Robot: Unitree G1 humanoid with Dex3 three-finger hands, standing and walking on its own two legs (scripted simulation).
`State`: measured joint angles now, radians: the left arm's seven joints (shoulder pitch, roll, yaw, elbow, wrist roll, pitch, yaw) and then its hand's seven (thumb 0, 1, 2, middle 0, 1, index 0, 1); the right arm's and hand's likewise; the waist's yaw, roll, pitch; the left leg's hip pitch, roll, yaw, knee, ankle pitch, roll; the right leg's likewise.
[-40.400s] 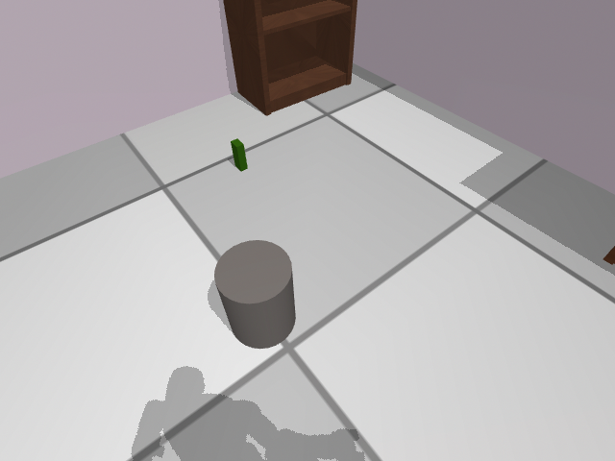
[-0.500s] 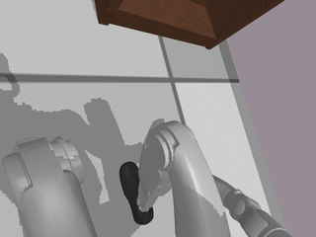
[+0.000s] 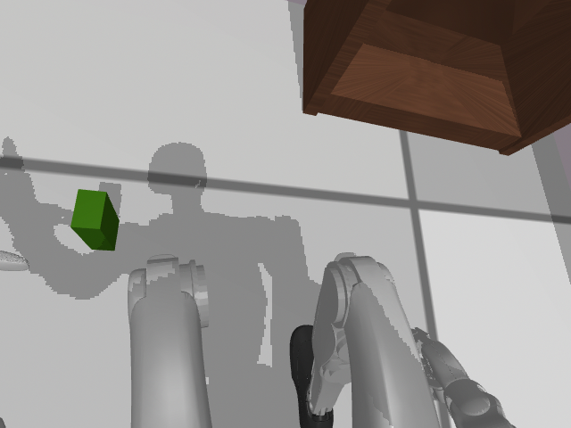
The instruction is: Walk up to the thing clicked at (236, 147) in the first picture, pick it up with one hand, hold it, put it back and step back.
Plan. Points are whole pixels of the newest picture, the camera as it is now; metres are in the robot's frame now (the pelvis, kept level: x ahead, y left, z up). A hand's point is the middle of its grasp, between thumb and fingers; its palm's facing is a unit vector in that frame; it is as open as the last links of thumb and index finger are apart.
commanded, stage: home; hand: left
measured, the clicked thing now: (98, 223) +0.41 +0.31 -0.26
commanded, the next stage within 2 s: none
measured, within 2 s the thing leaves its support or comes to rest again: neither
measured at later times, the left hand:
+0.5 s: hand out of the picture +0.25 +0.31 +0.10, palm faces +0.32 -0.83 -0.46, open 17.6 cm
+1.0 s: hand out of the picture +0.24 +0.22 +0.31, palm faces +0.30 -0.90 -0.32, open 17.3 cm
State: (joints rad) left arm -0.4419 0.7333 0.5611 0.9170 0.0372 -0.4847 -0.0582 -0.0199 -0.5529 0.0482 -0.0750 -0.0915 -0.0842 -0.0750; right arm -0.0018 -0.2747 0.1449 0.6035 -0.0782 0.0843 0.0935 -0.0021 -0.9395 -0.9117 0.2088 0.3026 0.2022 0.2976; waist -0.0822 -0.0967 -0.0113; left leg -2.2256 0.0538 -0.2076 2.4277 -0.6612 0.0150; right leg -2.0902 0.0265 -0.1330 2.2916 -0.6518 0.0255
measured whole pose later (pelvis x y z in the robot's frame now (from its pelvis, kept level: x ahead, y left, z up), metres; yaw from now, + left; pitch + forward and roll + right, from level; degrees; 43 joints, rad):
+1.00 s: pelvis +0.10 +0.00 +0.37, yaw +11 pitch +12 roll -3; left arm 0.42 0.23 -0.01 0.02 -0.02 0.27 0.19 -0.01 -0.51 0.08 -0.06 -0.06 -0.06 -0.06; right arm 0.29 -0.20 0.03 0.49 0.03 -0.04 -0.19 0.01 -0.90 -0.90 0.21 0.30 0.20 0.30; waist -0.04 0.03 -0.16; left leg -0.77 0.06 -0.03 1.06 -0.50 -0.01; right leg -0.70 -0.01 -0.06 0.99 -0.50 0.01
